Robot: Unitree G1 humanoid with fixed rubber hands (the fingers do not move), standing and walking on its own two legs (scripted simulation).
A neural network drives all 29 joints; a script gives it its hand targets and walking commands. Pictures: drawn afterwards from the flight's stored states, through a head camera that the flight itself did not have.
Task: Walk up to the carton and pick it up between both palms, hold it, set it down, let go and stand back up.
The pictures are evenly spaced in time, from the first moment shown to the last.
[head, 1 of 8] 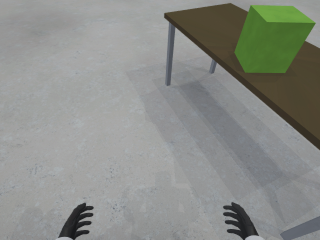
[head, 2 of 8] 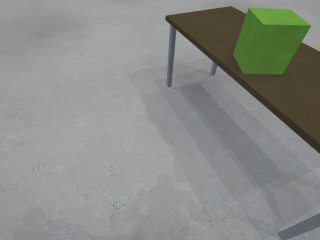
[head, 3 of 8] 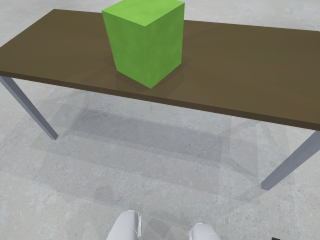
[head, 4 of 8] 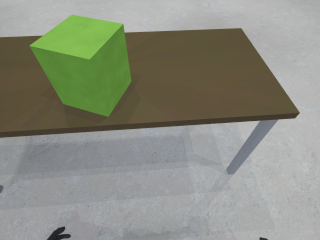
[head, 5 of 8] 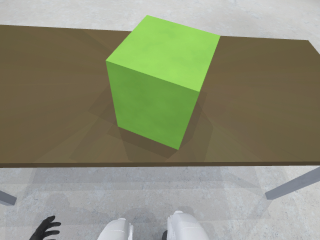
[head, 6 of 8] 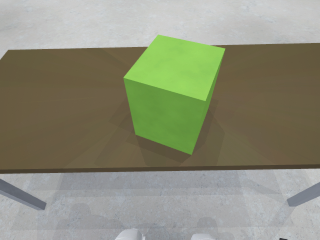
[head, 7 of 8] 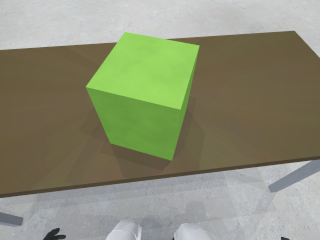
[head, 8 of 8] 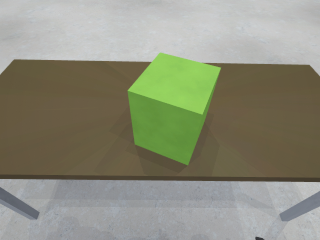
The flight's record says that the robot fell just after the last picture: no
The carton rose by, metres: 0.00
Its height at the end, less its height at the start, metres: +0.00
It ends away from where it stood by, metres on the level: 0.00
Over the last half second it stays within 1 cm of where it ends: yes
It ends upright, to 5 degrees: yes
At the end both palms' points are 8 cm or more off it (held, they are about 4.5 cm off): yes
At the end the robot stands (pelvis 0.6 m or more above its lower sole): yes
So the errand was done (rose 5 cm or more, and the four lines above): no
